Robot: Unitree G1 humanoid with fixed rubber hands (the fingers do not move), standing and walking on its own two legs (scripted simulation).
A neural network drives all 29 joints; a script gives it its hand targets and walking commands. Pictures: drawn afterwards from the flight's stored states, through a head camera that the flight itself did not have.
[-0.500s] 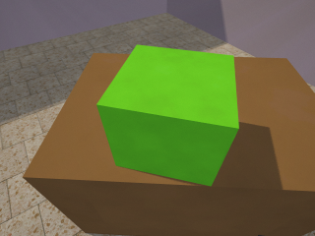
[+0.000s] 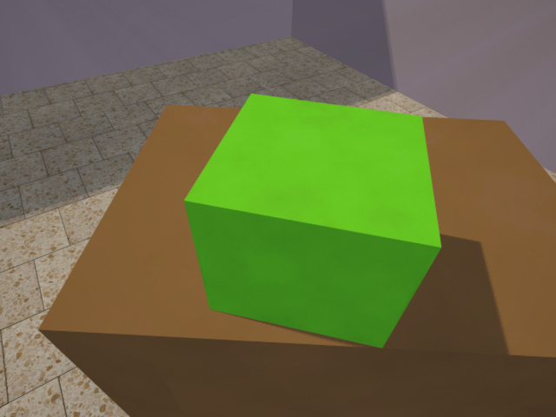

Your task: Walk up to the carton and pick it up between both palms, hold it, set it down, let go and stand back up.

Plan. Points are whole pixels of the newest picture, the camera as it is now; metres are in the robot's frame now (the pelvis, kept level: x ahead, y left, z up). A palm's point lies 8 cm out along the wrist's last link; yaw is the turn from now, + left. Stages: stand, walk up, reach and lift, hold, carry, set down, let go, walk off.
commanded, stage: walk up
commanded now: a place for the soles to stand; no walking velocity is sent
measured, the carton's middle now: (313, 214) +0.46 -0.06 +0.06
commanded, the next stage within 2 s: reach and lift in 0.60 s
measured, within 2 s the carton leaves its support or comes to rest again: neither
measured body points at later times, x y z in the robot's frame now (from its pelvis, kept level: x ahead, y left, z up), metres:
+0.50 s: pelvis +0.01 +0.01 +0.00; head +0.01 +0.01 +0.45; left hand +0.09 +0.31 -0.13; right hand +0.10 -0.29 -0.13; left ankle +0.00 +0.09 -0.75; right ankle -0.04 -0.12 -0.75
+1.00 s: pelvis -0.02 -0.02 -0.01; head -0.01 +0.00 +0.44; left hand +0.17 +0.25 -0.09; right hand +0.13 -0.32 -0.08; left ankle +0.00 +0.09 -0.75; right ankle -0.04 -0.12 -0.75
